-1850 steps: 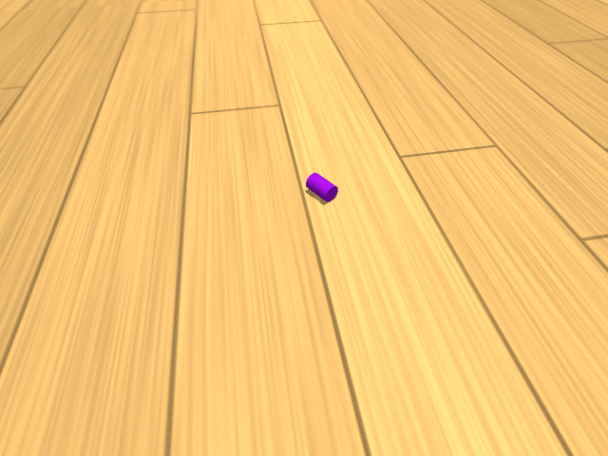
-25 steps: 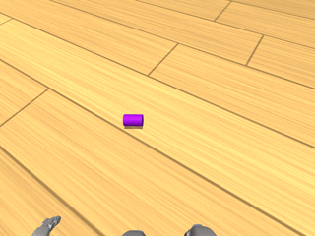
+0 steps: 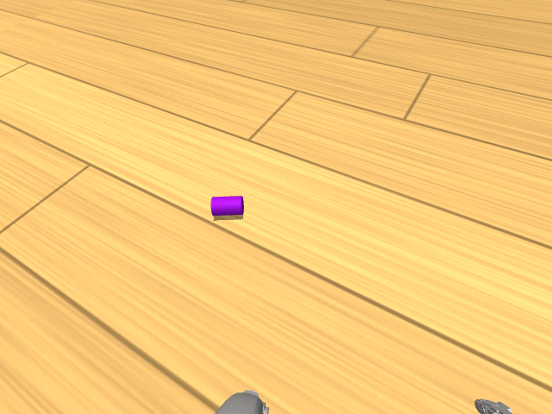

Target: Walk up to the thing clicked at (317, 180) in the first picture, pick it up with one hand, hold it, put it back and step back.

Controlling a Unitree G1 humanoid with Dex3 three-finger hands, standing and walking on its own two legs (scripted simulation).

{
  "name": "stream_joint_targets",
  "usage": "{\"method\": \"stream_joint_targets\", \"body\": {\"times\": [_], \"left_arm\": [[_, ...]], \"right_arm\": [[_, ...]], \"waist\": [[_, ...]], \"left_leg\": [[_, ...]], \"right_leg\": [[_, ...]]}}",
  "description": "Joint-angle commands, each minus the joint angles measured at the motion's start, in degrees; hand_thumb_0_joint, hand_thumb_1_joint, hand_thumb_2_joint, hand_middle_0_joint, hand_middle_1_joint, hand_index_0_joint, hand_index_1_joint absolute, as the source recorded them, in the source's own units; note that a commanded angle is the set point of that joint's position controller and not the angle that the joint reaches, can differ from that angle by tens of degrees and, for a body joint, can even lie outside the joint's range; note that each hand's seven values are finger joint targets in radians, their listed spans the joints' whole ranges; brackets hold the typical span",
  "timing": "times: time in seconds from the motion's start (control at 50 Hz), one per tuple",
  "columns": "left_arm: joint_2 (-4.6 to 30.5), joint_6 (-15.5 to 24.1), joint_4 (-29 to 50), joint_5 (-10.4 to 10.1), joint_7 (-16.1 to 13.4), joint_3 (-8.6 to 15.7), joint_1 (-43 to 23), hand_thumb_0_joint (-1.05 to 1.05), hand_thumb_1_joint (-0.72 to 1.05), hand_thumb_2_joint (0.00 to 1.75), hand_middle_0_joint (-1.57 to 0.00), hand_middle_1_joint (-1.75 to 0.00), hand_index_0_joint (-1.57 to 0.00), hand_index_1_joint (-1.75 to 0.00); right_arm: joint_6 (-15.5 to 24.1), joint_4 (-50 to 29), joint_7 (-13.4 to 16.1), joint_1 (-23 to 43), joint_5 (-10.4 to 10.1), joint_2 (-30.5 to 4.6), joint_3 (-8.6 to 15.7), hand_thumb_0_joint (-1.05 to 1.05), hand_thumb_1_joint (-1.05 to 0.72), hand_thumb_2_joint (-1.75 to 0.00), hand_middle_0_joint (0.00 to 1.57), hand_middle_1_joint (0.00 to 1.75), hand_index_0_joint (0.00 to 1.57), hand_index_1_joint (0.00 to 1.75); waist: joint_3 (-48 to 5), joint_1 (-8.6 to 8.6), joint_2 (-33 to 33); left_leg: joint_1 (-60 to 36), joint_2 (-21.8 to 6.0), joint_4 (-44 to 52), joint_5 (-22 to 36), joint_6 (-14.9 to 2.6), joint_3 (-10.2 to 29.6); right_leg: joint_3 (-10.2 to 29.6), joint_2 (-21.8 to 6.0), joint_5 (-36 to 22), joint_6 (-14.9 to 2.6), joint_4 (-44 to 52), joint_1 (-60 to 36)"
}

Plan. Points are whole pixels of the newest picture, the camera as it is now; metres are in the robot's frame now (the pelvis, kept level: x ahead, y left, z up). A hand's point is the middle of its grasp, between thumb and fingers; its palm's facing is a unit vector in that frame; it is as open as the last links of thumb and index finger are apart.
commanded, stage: step back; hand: left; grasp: from above
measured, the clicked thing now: (227, 205) +1.07 +0.32 -0.71
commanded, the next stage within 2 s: stand in 1.04 s
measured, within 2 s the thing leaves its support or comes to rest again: neither
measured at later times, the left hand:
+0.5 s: hand out of the picture +0.03 +0.28 -0.14, palm faces +0.05 -0.92 -0.39, open 7.4 cm
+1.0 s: hand out of the picture +0.09 +0.29 -0.14, palm faces +0.06 -0.93 -0.36, open 7.4 cm
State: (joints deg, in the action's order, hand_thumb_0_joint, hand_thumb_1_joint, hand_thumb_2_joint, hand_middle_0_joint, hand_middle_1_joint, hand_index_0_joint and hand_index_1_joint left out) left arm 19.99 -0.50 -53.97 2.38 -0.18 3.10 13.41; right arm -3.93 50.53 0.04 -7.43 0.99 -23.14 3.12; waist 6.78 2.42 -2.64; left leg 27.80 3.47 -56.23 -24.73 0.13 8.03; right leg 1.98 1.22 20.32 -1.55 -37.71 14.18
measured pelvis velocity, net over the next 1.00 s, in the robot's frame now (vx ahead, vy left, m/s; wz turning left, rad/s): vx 0.03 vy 0.03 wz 0.05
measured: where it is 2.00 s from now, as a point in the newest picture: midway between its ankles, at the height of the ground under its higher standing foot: outside the picture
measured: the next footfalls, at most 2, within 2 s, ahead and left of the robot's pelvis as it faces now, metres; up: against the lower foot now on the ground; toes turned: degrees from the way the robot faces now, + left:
left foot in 0.20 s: +0.01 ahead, +0.15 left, +0.00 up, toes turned +3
right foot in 0.46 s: +0.06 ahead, -0.10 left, +0.00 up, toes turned +3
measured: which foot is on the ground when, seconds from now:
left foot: up 0.00-0.18, down 0.20-0.50, up 0.52-0.72, down 0.74-1.00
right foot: down 0.00-0.22, up 0.24-0.44, down 0.46-1.00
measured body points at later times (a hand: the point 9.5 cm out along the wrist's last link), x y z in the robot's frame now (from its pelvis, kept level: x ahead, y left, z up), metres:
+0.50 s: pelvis -0.02 +0.00 +0.00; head -0.01 +0.00 +0.45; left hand +0.03 +0.33 -0.11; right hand +0.05 -0.30 -0.13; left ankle -0.03 +0.15 -0.72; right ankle +0.02 -0.10 -0.72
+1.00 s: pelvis +0.03 +0.03 +0.01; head +0.06 +0.03 +0.46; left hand +0.09 +0.34 -0.12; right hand +0.18 -0.25 -0.11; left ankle +0.06 +0.16 -0.72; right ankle +0.02 -0.10 -0.72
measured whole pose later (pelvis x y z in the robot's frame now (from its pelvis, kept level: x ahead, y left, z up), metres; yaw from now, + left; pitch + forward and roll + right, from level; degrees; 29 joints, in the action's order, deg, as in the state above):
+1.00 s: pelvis +0.03 +0.03 +0.01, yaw +3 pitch -2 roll -1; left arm 21.2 1.3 -60.7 0.3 0.0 1.3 7.6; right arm 0.3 60.2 -0.6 -2.0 0.9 -18.7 0.9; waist 4.8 1.4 -0.1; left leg 15.4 -3.0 -31.3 -14.0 1.0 -1.9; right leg 0.1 -0.4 18.1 0.8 -30.0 10.0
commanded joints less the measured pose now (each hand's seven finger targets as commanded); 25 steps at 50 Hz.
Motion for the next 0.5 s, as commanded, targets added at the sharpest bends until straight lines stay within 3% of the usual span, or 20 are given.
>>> {"method": "stream_joint_targets", "body": {"times": [0.0,0.02,0.06,0.08,0.12,0.14,0.16,0.18,0.2,0.22,0.24,0.26,0.3,0.34,0.38,0.42,0.44,0.46,0.48], "left_arm": [[17.5,2.6,6.6,0.4,-1.3,5.1,-5.7,0.0,0.9,0.9,-0.2,-0.3,-0.2,-0.3],[17.0,2.6,6.1,0.5,-1.1,5.2,-4.6,0.0,0.9,0.9,-0.2,-0.3,-0.2,-0.3],[17.6,2.6,5.3,0.8,-0.9,5.6,-2.0,0.0,0.9,0.9,-0.2,-0.3,-0.2,-0.3],[18.3,2.6,4.8,0.8,-0.6,5.6,-1.6,0.0,0.9,0.9,-0.2,-0.3,-0.2,-0.3],[18.3,2.0,5.1,0.4,-0.2,5.2,-4.4,0.0,0.9,0.9,-0.2,-0.3,-0.2,-0.3],[18.0,1.6,5.3,0.1,0.0,4.7,-5.3,0.0,0.9,0.9,-0.2,-0.3,-0.2,-0.3],[15.6,1.2,5.1,0.0,0.1,3.4,-3.7,0.0,0.9,0.9,-0.2,-0.3,-0.2,-0.3],[12.8,1.1,5.3,0.0,0.2,2.5,-3.1,0.0,0.9,0.9,-0.2,-0.3,-0.2,-0.3],[10.3,1.1,5.9,-1.4,0.4,1.7,-5.6,0.0,0.9,0.9,-0.2,-0.3,-0.2,-0.3],[15.7,1.3,5.2,-0.8,0.1,3.5,-8.7,0.0,0.9,0.9,-0.2,-0.3,-0.2,-0.3],[15.1,1.5,4.8,-1.1,0.5,3.3,-8.1,0.0,0.9,0.9,-0.2,-0.3,-0.2,-0.3],[13.9,1.7,4.1,-1.6,0.7,3.0,-6.4,0.0,0.9,0.9,-0.2,-0.3,-0.2,-0.3],[14.4,2.0,2.4,-1.4,1.0,3.0,-3.3,0.0,0.9,0.9,-0.2,-0.3,-0.2,-0.3],[13.5,2.0,1.7,-1.2,1.4,3.1,-3.5,0.0,0.9,0.9,-0.2,-0.3,-0.2,-0.3],[13.2,2.3,1.2,-1.1,1.3,3.3,-3.5,0.0,0.9,0.9,-0.2,-0.3,-0.2,-0.3],[12.5,2.9,-0.8,-0.6,0.8,3.5,-0.2,0.0,0.9,0.9,-0.2,-0.3,-0.2,-0.3],[13.2,3.3,-1.1,-0.2,0.3,3.8,1.2,0.0,0.9,0.9,-0.2,-0.3,-0.2,-0.3],[17.2,3.8,-1.3,0.2,-0.1,4.7,3.3,0.0,0.9,0.9,-0.2,-0.3,-0.2,-0.3],[21.4,4.0,-0.9,0.2,0.0,5.5,3.1,0.0,0.9,0.9,-0.2,-0.3,-0.2,-0.3]], "right_arm": [[2.5,-1.7,0.4,-1.7,0.2,-11.0,2.8,0.0,-0.9,-0.9,0.2,0.3,0.2,0.3],[2.7,-1.4,0.2,-1.7,0.5,-10.8,2.7,0.0,-0.9,-0.9,0.2,0.3,0.2,0.3],[3.4,-1.8,-0.3,0.6,1.1,-10.3,2.6,0.0,-0.9,-0.9,0.2,0.3,0.2,0.3],[3.7,-1.6,-0.5,1.1,1.3,-10.0,2.7,0.0,-0.9,-0.9,0.2,0.3,0.2,0.3],[4.5,0.2,-0.8,-2.2,1.0,-9.7,2.9,0.0,-0.9,-0.9,0.2,0.3,0.2,0.3],[4.9,1.8,-0.9,-5.1,0.8,-9.3,3.1,0.0,-0.9,-0.9,0.2,0.3,0.2,0.3],[5.4,2.9,-0.7,-6.6,0.9,-9.6,3.5,0.0,-0.9,-0.9,0.2,0.3,0.2,0.3],[5.8,3.5,-0.3,-9.2,1.6,-11.1,4.3,0.0,-0.9,-0.9,0.2,0.3,0.2,0.3],[6.2,2.7,-0.1,-8.4,1.9,-15.7,4.5,0.0,-0.9,-0.9,0.2,0.3,0.2,0.3],[6.3,1.9,-0.2,-6.9,1.4,-18.2,5.0,0.0,-0.9,-0.9,0.2,0.3,0.2,0.3],[6.9,1.6,0.0,-4.2,1.5,-15.0,4.1,0.0,-0.9,-0.9,0.2,0.3,0.2,0.3],[7.2,1.4,0.2,-3.0,1.7,-13.4,3.3,0.0,-0.9,-0.9,0.2,0.3,0.2,0.3],[7.2,1.2,0.2,-2.1,1.6,-13.8,3.4,0.0,-0.9,-0.9,0.2,0.3,0.2,0.3],[6.7,1.2,-0.1,-2.7,1.9,-13.2,3.5,0.0,-0.9,-0.9,0.2,0.3,0.2,0.3],[6.0,1.1,-0.2,-2.3,1.8,-13.5,3.6,0.0,-0.9,-0.9,0.2,0.3,0.2,0.3],[5.1,0.6,-0.4,-0.7,1.0,-11.9,3.2,0.0,-0.9,-0.9,0.2,0.3,0.2,0.3],[4.9,0.5,-0.3,-1.8,0.7,-9.3,2.4,0.0,-0.9,-0.9,0.2,0.3,0.2,0.3],[5.0,-0.6,-0.3,-0.5,0.3,-6.3,1.6,0.0,-0.9,-0.9,0.2,0.3,0.2,0.3],[5.0,-0.5,0.4,0.0,0.8,-7.9,2.0,0.0,-0.9,-0.9,0.2,0.3,0.2,0.3]], "waist": [[-3.1,-0.86,10.6],[-2.6,-0.06,10.5],[-2.3,2.25,12.4],[-1.5,2.51,13.1],[-2.0,0.47,13.6],[-3.4,-1.47,12.1],[-4.6,-2.18,8.4],[-6.5,-3.51,1.4],[-5.5,-4.36,-8.6],[-0.3,-5.17,-3.5],[0.6,-3.23,1.2],[-0.2,-2.29,0.4],[-1.4,-2.07,-5.7],[-1.9,-3.02,-7.4],[-1.9,-2.71,-7.6],[-2.9,0.01,-5.1],[-4.4,0.86,-0.8],[-4.8,2.51,9.8],[-2.5,2.89,13.0]], "left_leg": [[0.3,-0.3,-3.3,0.4,1.43,0.0],[2.1,-0.8,0.3,0.4,1.53,-0.4],[2.8,-2.1,9.3,-3.2,1.37,-2.5],[-0.3,-2.5,12.9,-5.1,1.2,-3.7],[-9.0,-2.8,21.7,-4.7,0.24,-7.7],[-16.6,-2.0,29.6,2.1,-0.85,-9.3],[-22.4,-0.9,33.9,4.7,-1.5,-8.2],[-28.9,-6.7,37.2,-1.2,-2.97,2.1],[-24.4,-20.1,44.8,-22.6,-9.18,24.8],[-13.1,-24.0,46.9,-27.2,-14.46,28.6],[-13.2,-21.3,44.6,-19.7,-13.13,22.6],[-15.0,-18.2,43.0,-12.5,-11.19,17.1],[-13.3,-16.3,42.1,-9.6,-9.76,11.3],[-11.4,-15.1,41.4,-8.6,-9.44,8.8],[-8.8,-14.3,39.5,-8.5,-9.06,6.2],[-3.5,-12.3,33.0,-8.0,-6.82,2.7],[-0.9,-10.1,26.4,-5.4,-5.07,0.1],[7.9,-3.2,14.1,-7.1,-1.9,-3.8],[7.0,-1.5,3.9,-9.9,-1.05,-4.1]], "right_leg": [[14.2,-13.6,8.4,-8.72,17.8,2.8],[14.0,-13.0,13.9,-7.84,18.3,-0.1],[16.8,-15.1,20.8,-8.69,19.3,-4.0],[17.4,-16.0,22.9,-8.92,20.2,-1.5],[14.2,-15.7,20.3,-8.3,19.9,2.9],[10.9,-14.1,17.7,-6.96,17.3,5.8],[6.7,-10.3,13.8,-5.17,11.8,7.9],[3.2,-7.4,12.5,-3.17,2.5,14.7],[-2.7,-0.7,11.8,0.53,-7.5,21.6],[2.3,-3.2,12.0,0.44,-13.9,17.5],[3.9,-4.0,8.0,0.17,-14.4,15.8],[4.7,-4.1,5.7,0.17,-13.1,15.8],[0.9,-4.0,5.2,0.35,-9.2,11.7],[-1.1,-2.8,5.8,0.98,-4.9,7.2],[-3.1,-1.3,3.8,0.8,1.6,2.1],[-4.8,0.5,-2.0,-0.11,10.7,-8.4],[-1.2,-0.5,-1.6,-0.77,13.7,-13.8],[19.1,-11.2,11.2,-5.18,19.7,-15.1],[31.4,-21.8,22.0,-10.51,25.9,-8.1]]}}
